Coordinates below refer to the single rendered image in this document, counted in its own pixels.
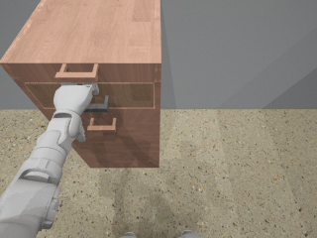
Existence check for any left robot upper arm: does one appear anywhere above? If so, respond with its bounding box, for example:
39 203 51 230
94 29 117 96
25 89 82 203
0 178 61 238

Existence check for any handle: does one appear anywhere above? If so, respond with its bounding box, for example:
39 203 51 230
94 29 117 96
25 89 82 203
87 125 117 133
54 72 98 83
83 95 109 113

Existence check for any drawer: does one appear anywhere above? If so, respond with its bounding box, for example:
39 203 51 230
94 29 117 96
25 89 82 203
25 82 155 108

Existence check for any robot shin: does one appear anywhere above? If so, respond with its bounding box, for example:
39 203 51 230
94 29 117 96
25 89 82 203
125 232 136 237
180 230 192 237

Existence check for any cabinet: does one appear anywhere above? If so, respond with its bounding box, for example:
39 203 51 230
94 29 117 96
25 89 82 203
0 0 161 169

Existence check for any robot right shin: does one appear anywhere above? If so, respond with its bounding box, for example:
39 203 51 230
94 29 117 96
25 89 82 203
180 230 192 237

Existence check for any robot left shin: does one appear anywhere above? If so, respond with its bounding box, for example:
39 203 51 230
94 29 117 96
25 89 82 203
125 232 136 237

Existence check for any left robot forearm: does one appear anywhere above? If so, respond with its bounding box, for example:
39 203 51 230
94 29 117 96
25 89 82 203
0 109 81 212

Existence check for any robot left hand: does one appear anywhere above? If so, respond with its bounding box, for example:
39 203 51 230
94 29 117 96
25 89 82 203
53 82 99 143

